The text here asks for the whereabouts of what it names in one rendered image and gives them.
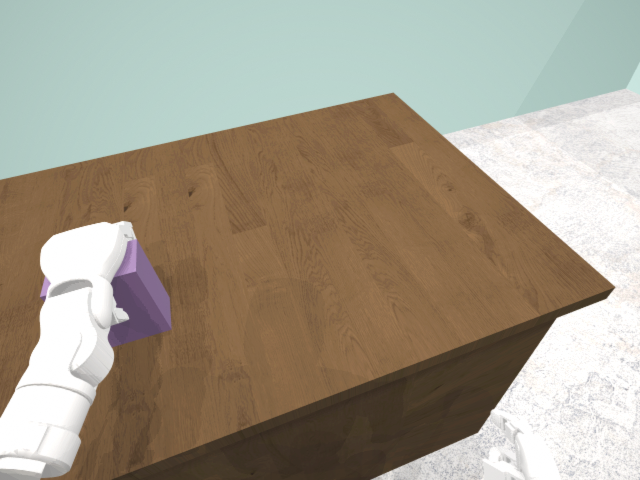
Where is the robot right hand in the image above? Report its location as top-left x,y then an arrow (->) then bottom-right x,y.
483,409 -> 561,480

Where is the sponge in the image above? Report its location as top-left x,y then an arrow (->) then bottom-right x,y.
40,239 -> 172,347

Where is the table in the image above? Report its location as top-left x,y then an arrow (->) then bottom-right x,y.
0,93 -> 615,480

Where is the robot left hand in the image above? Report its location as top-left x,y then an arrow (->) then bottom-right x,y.
40,221 -> 136,326

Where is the left robot forearm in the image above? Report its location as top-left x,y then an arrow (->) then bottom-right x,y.
0,273 -> 114,480

